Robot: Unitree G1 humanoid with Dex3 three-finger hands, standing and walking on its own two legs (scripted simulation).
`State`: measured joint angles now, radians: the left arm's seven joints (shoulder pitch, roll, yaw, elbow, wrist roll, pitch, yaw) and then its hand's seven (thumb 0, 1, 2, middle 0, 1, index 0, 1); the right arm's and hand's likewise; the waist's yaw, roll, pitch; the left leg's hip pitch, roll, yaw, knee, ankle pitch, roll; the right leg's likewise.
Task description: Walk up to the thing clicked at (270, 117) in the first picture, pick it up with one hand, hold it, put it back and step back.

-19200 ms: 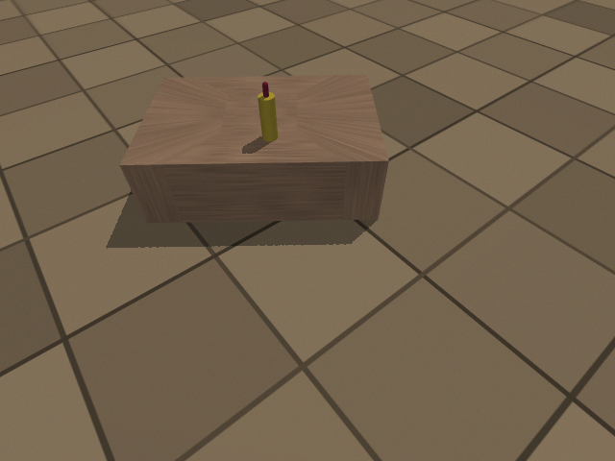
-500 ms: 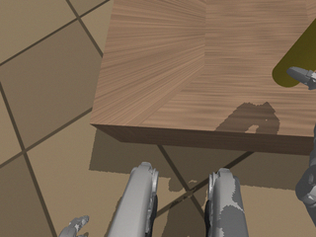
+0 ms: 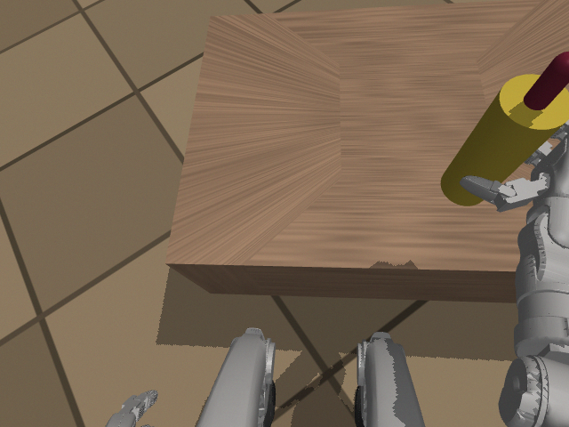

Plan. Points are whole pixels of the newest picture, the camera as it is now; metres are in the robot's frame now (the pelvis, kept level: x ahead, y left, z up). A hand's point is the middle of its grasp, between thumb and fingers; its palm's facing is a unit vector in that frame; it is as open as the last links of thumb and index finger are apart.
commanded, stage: lift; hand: right
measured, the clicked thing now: (503, 138) +0.46 -0.22 +0.07
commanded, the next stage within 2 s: hold in 1.18 s
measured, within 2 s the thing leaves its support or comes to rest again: neither
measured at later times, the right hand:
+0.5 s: hand (554, 140) +0.41 -0.23 +0.14, palm faces +0.30 +0.96 -0.01, open 10.3 cm
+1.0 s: hand (551, 128) +0.40 -0.20 +0.18, palm faces +0.28 +0.96 +0.00, open 10.3 cm
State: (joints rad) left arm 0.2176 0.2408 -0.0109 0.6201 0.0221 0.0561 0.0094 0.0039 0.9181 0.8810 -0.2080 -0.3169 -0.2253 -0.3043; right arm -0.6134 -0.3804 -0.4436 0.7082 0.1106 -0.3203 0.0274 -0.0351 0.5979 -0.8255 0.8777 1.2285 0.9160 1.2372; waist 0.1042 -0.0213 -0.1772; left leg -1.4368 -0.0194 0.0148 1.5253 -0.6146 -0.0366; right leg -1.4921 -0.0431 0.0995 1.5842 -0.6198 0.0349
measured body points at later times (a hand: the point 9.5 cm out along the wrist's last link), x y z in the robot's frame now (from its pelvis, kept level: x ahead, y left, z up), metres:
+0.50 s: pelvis +0.03 -0.01 +0.10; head +0.13 -0.03 +0.54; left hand +0.15 +0.24 -0.01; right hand +0.39 -0.28 +0.14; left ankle +0.05 +0.14 -0.55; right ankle +0.05 -0.13 -0.55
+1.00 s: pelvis +0.04 +0.00 +0.13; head +0.11 -0.01 +0.58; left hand +0.16 +0.25 +0.02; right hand +0.38 -0.25 +0.18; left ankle +0.05 +0.14 -0.55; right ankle +0.05 -0.13 -0.55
